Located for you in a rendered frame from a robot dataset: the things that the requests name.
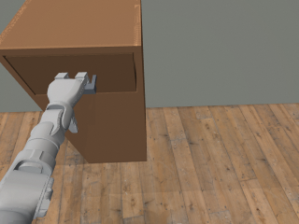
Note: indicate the left robot hand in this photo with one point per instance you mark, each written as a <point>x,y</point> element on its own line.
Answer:
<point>69,91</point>

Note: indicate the cabinet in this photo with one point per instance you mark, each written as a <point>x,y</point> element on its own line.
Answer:
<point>111,125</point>

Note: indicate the robot left forearm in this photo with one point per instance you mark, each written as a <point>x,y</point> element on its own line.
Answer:
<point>40,151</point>

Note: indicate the drawer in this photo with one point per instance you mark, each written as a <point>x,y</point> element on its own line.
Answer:
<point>115,71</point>

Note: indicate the left robot upper arm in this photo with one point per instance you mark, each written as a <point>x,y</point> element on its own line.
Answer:
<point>24,197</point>

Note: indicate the handle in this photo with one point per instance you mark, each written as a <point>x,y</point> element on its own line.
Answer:
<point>90,88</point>

